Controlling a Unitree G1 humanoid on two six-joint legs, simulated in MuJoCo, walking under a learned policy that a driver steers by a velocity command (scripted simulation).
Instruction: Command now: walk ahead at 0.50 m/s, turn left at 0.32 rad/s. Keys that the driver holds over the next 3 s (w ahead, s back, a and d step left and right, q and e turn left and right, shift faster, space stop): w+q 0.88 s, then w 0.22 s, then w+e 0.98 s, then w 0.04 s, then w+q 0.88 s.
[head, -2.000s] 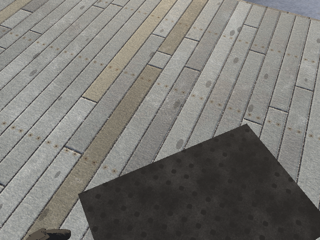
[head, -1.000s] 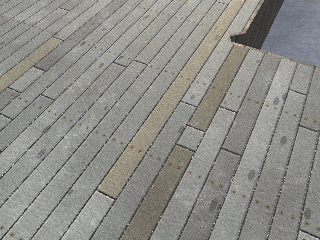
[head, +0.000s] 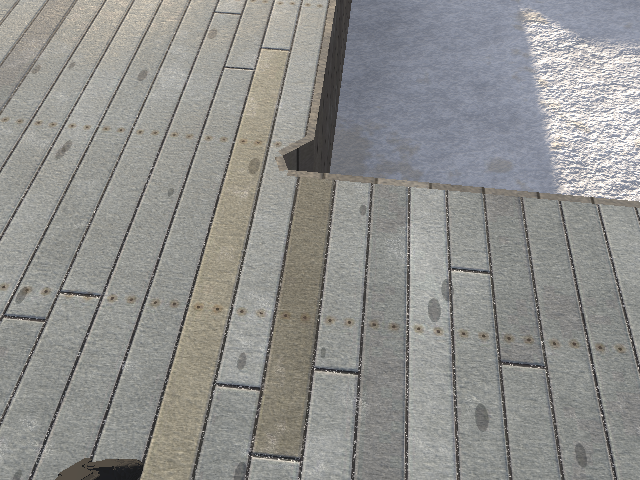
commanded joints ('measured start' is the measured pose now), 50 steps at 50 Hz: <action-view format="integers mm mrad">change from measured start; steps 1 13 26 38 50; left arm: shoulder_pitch -97 121 180 105 -127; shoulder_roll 57 72 192 170 91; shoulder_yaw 12 34 76 45 13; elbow -84 5 111 25 -28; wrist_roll -10 7 -16 -1 -6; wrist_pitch -25 -19 -13 -53 -33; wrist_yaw -11 -3 12 9 -21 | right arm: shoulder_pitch -7 -71 -352 -144 -37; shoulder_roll -184 -141 -72 -174 -190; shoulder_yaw -45 -40 -13 -54 -55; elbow -58 -135 -268 -253 -168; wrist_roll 9 7 3 -12 -1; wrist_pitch -3 22 36 15 9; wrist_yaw -12 -16 44 21 -18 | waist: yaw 18 123 165 79 13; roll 117 -81 -8 70 117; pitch -9 -30 53 -101 -6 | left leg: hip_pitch -72 -630 -554 73 -98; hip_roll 227 172 171 276 203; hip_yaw -196 -59 52 -363 -198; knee -75 892 395 -15 -47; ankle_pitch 176 -144 206 73 105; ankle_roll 155 -42 -26 234 169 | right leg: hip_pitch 119 562 586 -111 75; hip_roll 53 -220 -208 -59 19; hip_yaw -29 237 -190 -2 -33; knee -108 -441 -507 505 -92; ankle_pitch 108 -160 163 -257 219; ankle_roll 13 -214 -186 -34 19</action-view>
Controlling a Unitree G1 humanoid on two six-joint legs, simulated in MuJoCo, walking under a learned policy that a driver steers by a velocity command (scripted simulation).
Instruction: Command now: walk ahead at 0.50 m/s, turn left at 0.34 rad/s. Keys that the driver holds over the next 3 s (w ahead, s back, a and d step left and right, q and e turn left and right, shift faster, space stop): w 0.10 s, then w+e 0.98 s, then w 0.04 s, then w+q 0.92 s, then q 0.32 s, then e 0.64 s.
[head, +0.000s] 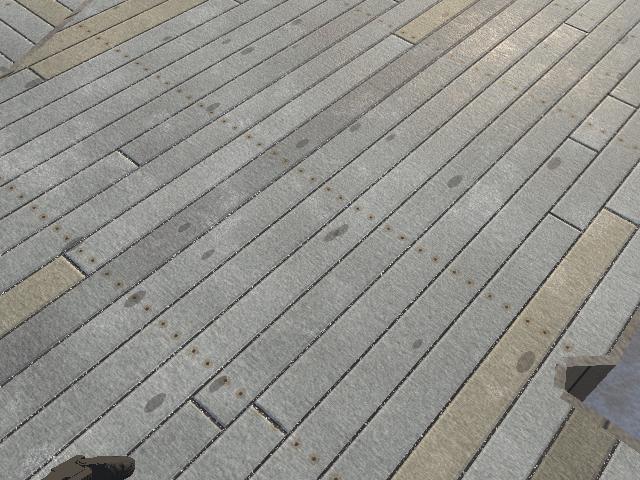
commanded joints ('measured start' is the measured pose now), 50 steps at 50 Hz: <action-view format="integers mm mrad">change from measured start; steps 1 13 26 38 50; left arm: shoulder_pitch -107 207 340 247 -31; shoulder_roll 77 108 157 94 36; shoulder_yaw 13 32 54 42 16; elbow -86 -12 36 -57 -178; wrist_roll -10 -5 -37 -32 -32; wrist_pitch -24 -3 39 57 58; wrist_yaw -15 -19 33 20 -34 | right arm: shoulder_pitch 38 -113 -367 -122 -49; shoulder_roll -162 -132 -72 -73 -178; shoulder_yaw -44 -20 -2 -22 -53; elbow -25 -84 -142 -35 73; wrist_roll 5 -21 -6 -28 5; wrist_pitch -13 -49 -71 -57 -48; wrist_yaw -6 1 23 9 1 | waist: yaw -18 107 143 46 -4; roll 126 -5 -46 168 104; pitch -3 -34 -21 -13 44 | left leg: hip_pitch -51 -604 -325 47 105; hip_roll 256 170 91 365 366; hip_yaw -158 10 33 -160 210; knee -84 793 157 -144 -184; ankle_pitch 143 -97 265 78 345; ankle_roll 141 -50 -128 99 62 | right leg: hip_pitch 110 604 458 -65 -2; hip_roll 32 -157 -65 -31 -11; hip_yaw -26 399 270 31 -82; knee -85 -393 -362 529 39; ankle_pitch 51 -310 -153 -391 -66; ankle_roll -21 -310 -258 -61 -91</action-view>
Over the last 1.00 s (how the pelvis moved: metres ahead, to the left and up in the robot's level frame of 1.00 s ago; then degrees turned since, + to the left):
0.50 0.12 0.00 34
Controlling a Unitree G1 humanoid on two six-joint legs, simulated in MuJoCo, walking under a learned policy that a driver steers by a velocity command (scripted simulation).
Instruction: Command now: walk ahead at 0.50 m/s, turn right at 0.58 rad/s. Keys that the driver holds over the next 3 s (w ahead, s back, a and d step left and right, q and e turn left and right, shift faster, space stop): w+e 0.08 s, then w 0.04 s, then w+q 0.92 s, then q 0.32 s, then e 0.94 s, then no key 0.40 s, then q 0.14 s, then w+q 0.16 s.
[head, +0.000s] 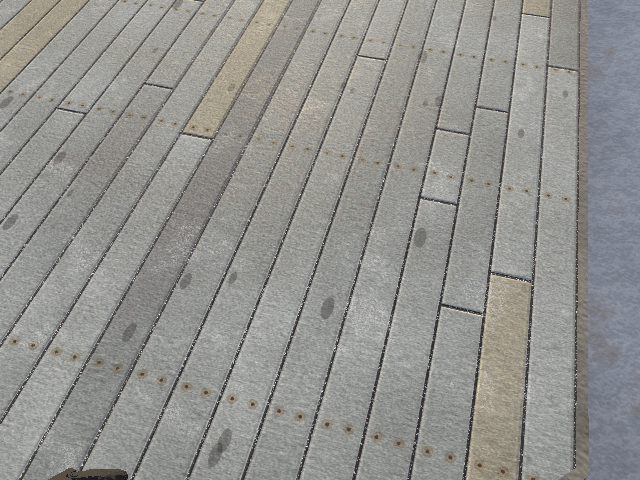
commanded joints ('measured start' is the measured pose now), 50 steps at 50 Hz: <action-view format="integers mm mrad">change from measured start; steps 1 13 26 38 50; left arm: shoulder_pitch -99 124 203 68 -159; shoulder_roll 38 76 113 112 50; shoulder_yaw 4 22 38 10 -2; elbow -109 -14 116 27 -46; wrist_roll -4 32 21 5 21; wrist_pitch -11 -44 -70 -123 -90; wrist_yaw -16 15 40 29 34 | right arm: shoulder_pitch -38 -57 -312 -30 9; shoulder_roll -172 -126 -25 -144 -159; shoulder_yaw -38 4 30 -29 -31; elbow -48 -57 -132 -144 -142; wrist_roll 18 23 19 13 13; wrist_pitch -5 -3 23 22 38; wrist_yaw -4 16 45 28 -16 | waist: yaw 26 104 177 31 15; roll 110 -55 21 46 119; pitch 44 -117 59 -129 -17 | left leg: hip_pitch -14 -641 -738 51 -303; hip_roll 285 185 109 243 99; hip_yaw -67 -241 -210 -665 -467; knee -53 963 406 55 24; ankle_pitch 434 -10 401 86 215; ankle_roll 138 18 27 322 223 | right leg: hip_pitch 33 582 692 -105 182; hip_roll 15 -146 -150 23 83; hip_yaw -40 221 -122 65 27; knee -74 -479 -597 516 -161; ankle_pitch -21 57 113 -365 124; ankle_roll -33 -247 -161 -7 83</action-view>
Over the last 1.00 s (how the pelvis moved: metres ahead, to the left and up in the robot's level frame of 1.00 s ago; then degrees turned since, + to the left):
0.54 -0.07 -0.01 -24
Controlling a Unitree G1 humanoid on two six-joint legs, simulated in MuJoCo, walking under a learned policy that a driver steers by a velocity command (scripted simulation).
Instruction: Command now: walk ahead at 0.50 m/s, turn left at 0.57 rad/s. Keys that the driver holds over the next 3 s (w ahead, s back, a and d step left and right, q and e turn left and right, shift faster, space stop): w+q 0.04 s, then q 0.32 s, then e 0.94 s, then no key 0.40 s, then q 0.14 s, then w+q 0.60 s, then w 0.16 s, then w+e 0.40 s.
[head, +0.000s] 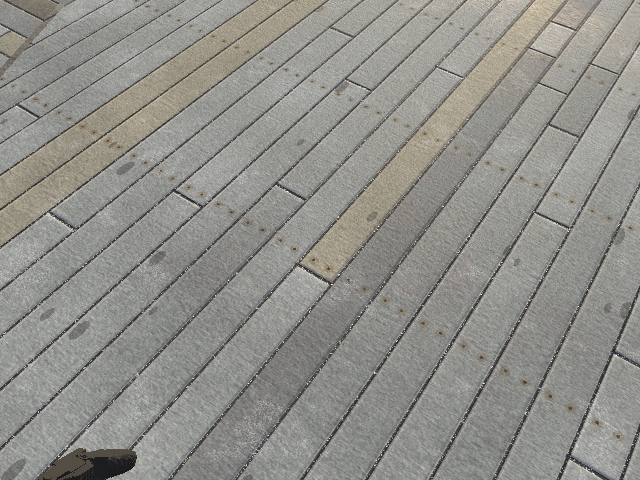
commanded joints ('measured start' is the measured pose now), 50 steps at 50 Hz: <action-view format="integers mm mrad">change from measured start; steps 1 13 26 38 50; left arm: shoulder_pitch -123 51 17 104 84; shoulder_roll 77 98 100 101 191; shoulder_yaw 17 28 17 28 61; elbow -97 -63 45 38 -21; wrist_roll -15 12 -34 -13 -19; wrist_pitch -20 38 55 110 109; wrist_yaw -11 4 -44 -14 20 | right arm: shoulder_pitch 27 -17 -79 -155 -213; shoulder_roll -171 -146 -66 -158 -103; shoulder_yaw -48 -45 -17 -55 -53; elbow -44 -148 -155 -170 -165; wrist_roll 7 -1 -30 -29 -27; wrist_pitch -10 73 66 53 35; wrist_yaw -10 -20 -6 -48 -61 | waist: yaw -11 53 18 60 73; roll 109 -64 -72 204 -70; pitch -17 -106 -141 -109 -152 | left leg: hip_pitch -112 -485 9 4 -499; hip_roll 216 162 125 420 135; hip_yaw -182 37 137 1 62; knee -73 890 31 81 777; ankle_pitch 145 -257 137 407 -232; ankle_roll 128 -165 -80 82 -155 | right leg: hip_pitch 170 501 377 212 554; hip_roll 67 -217 -129 45 -168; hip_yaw -37 132 -49 -152 232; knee -110 -289 -274 106 -233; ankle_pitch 96 217 -36 -337 308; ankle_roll -1 -275 -224 -50 -311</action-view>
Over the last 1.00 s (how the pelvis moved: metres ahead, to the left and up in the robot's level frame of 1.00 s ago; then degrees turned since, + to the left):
0.57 0.01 0.01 18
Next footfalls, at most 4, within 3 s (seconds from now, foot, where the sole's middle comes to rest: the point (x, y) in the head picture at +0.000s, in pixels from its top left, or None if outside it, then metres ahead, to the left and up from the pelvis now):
0.12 right None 0.27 -0.14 -0.78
0.54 left None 0.24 0.13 -0.78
1.26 left None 0.29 0.11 -0.78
1.62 right None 0.20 -0.14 -0.78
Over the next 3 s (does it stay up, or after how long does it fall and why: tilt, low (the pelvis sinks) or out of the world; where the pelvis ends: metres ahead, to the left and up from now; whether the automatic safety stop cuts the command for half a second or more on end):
stays up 0.73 0.08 0.00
